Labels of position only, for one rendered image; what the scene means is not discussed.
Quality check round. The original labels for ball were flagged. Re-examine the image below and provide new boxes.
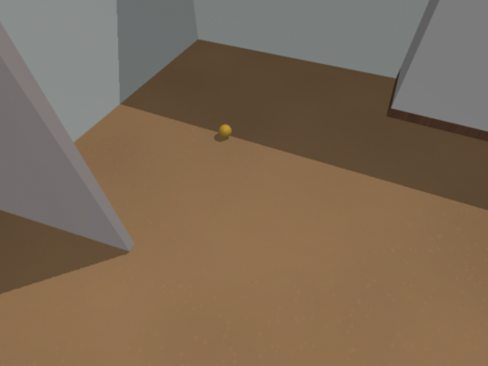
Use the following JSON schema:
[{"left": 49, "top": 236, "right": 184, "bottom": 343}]
[{"left": 219, "top": 124, "right": 232, "bottom": 138}]

